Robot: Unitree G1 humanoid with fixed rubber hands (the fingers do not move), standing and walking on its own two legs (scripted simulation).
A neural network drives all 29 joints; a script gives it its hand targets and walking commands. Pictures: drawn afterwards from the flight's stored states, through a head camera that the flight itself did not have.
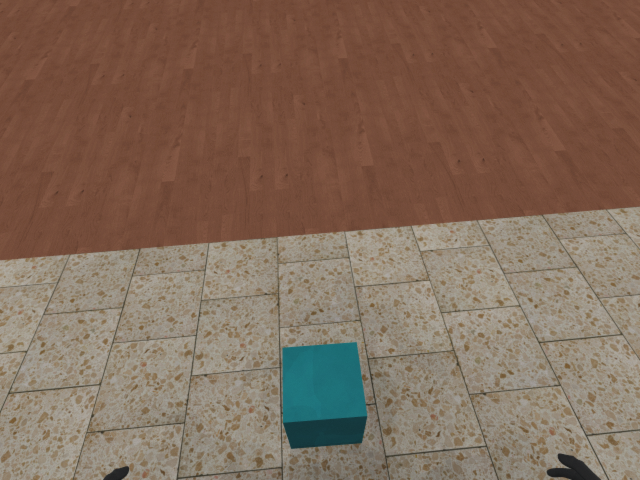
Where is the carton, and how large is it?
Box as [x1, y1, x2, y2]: [282, 342, 366, 448]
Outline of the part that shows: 356,342 282,348 283,424 291,448 361,442 366,419 366,410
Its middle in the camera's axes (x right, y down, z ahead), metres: +0.02 +0.45 +1.11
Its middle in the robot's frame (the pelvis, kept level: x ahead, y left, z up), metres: +0.45 +0.03 -0.66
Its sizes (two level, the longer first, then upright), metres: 0.210 0.200 0.250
